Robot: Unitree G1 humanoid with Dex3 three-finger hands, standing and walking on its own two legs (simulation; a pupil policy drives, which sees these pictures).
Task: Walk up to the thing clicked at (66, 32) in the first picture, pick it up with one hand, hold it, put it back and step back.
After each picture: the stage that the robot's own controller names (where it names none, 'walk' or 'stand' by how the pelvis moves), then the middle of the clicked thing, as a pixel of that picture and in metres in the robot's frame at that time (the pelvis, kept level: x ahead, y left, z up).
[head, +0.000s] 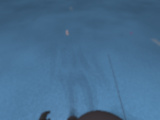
stand; (67, 32) +2.26 +0.65 -0.72
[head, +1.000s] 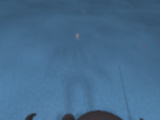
walk; (77, 36) +2.17 +0.27 -0.70
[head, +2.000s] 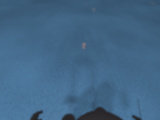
walk; (83, 45) +1.53 +0.06 -0.72
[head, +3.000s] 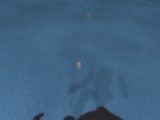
walk; (78, 65) +1.00 +0.13 -0.71
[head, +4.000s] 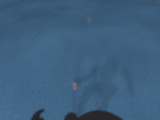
walk; (74, 85) +0.58 +0.21 -0.69
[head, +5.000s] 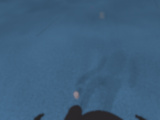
walk; (76, 95) +0.37 +0.18 -0.69
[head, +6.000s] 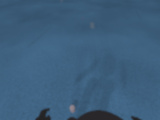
stand; (72, 108) +0.28 +0.18 -0.72
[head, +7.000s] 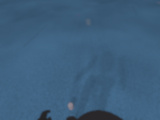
stand; (70, 106) +0.29 +0.21 -0.72
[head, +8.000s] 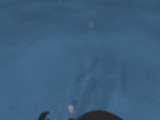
stand; (71, 108) +0.27 +0.20 -0.73
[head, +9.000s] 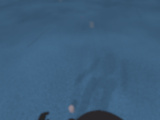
stand; (71, 109) +0.27 +0.20 -0.73
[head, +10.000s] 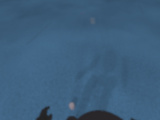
go down; (72, 106) +0.28 +0.19 -0.72
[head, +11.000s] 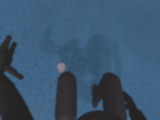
go down; (61, 67) +0.39 +0.19 -0.31
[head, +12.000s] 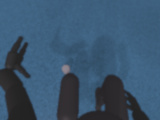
approach; (66, 69) +0.38 +0.18 -0.31
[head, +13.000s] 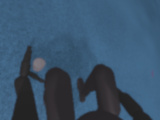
close in; (38, 65) +0.38 +0.21 -0.23
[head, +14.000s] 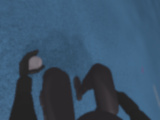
close; (34, 64) +0.38 +0.22 -0.23
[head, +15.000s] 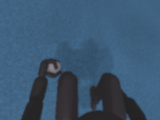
lift; (53, 68) +0.33 +0.24 -0.11
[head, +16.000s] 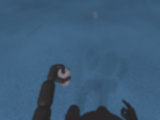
hold; (64, 77) +0.31 +0.17 +0.03
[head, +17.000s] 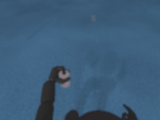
hold; (65, 78) +0.31 +0.17 +0.00
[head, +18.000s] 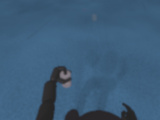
hold; (66, 79) +0.31 +0.17 -0.01
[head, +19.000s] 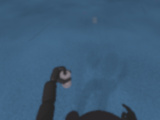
hold; (66, 79) +0.31 +0.17 +0.00
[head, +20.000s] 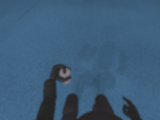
crouch; (65, 76) +0.34 +0.16 -0.06
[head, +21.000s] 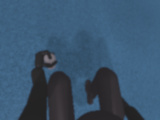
lower; (50, 61) +0.40 +0.19 -0.18
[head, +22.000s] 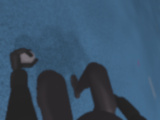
lower; (27, 60) +0.41 +0.23 -0.24
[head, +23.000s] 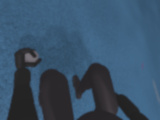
lower; (31, 59) +0.40 +0.23 -0.23
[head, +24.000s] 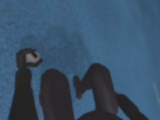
lower; (32, 59) +0.40 +0.22 -0.23
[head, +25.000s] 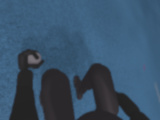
lower; (33, 60) +0.39 +0.22 -0.23
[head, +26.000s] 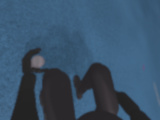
open; (36, 63) +0.38 +0.20 -0.23
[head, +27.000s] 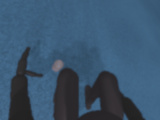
stand; (57, 66) +0.38 +0.18 -0.25
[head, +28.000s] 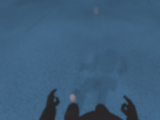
stand; (72, 98) +0.32 +0.15 -0.62
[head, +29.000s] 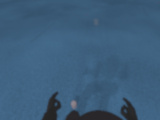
stand; (74, 104) +0.32 +0.16 -0.66
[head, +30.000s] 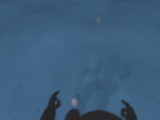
stand; (74, 102) +0.32 +0.15 -0.67
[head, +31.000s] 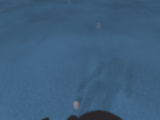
walk; (76, 105) +0.34 +0.15 -0.72
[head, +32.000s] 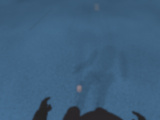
walk; (79, 88) +0.41 +0.09 -0.70
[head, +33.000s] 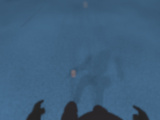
walk; (73, 73) +0.64 +0.19 -0.70
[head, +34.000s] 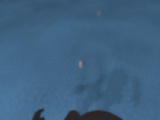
stand; (80, 64) +0.96 +0.17 -0.69
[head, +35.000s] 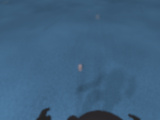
stand; (80, 67) +0.95 +0.15 -0.72
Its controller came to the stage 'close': yes
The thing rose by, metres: 0.72
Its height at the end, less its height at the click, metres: +0.00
